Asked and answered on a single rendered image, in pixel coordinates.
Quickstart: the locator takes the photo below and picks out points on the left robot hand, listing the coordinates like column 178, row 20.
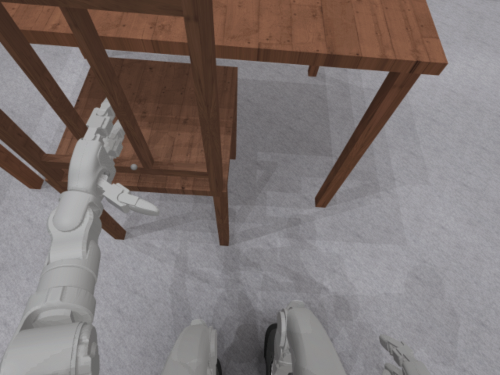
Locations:
column 94, row 154

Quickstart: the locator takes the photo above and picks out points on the left robot upper arm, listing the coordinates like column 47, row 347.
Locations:
column 65, row 349

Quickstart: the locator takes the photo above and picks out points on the chair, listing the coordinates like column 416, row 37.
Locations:
column 179, row 119

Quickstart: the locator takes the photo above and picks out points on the left robot forearm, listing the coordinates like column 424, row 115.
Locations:
column 65, row 293

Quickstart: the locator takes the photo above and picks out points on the table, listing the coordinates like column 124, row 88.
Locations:
column 398, row 36

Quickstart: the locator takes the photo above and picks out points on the robot right thigh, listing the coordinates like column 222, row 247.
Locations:
column 312, row 352

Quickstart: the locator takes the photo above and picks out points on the robot left thigh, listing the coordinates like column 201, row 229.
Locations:
column 194, row 350

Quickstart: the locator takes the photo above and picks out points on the robot thigh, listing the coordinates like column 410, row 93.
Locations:
column 194, row 350
column 312, row 352

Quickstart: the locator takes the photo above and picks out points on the right robot hand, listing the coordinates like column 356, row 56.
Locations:
column 404, row 357

